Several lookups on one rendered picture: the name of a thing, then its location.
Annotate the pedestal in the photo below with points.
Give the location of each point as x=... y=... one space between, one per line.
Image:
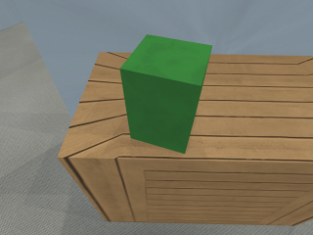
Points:
x=248 y=161

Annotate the carton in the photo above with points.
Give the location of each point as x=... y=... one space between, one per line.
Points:
x=162 y=81

